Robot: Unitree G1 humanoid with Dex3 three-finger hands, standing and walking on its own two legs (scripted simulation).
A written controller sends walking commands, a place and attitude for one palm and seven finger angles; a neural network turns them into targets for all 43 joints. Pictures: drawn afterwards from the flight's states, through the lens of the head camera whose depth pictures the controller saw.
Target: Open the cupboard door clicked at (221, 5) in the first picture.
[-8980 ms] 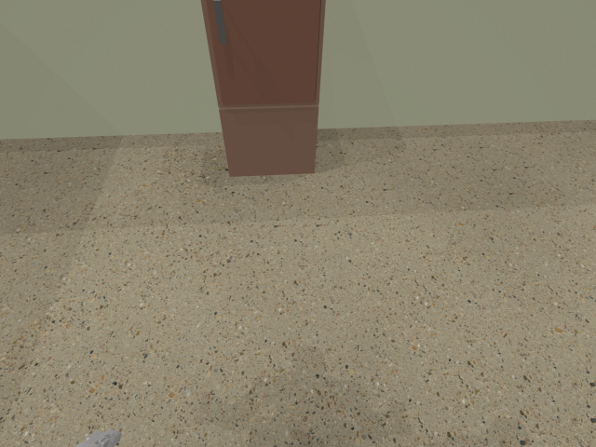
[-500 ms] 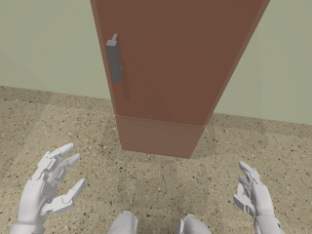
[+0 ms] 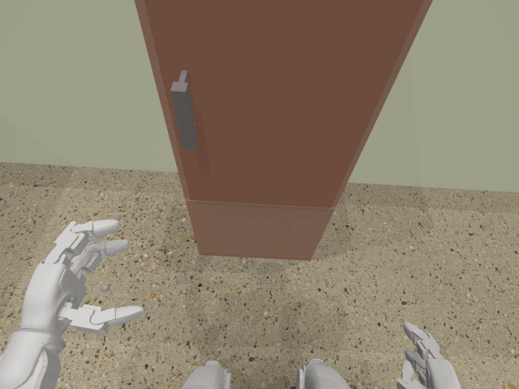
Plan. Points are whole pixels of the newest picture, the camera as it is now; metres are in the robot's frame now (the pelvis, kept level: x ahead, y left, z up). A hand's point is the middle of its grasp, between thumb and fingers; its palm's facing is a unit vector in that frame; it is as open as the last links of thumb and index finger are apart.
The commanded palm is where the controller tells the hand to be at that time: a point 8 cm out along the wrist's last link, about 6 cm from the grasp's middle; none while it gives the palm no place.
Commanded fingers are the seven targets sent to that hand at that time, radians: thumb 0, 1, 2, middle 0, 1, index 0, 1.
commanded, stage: raise the hand with hooked fingers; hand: left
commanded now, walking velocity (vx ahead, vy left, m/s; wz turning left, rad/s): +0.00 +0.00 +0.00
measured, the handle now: (187, 111) +0.57 +0.17 +0.07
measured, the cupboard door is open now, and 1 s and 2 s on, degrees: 0 0 0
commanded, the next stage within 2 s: move the hooked fingers beside the handle in 1.06 s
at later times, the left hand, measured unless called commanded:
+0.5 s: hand (83, 234) +0.30 +0.26 +0.08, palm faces +0.03 -1.00 -0.04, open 13.9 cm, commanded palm +0.27 +0.31 +0.08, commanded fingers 0.00 -0.50 0.30 -0.30 -1.20 -0.30 -1.20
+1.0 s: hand (90, 225) +0.31 +0.25 +0.08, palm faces +0.03 -1.00 -0.02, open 13.9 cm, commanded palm +0.28 +0.30 +0.09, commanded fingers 0.00 -0.50 0.30 -0.30 -1.20 -0.30 -1.20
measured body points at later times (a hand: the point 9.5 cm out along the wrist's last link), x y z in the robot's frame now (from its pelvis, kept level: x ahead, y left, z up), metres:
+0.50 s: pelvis +0.02 -0.01 +0.02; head +0.08 +0.00 +0.46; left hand +0.29 +0.31 +0.08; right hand +0.18 -0.24 -0.06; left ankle +0.00 +0.09 -0.67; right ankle +0.05 -0.13 -0.67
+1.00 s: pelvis +0.02 -0.02 +0.02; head +0.08 -0.01 +0.47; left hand +0.30 +0.30 +0.09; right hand +0.16 -0.27 -0.06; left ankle +0.00 +0.09 -0.67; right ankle +0.05 -0.13 -0.67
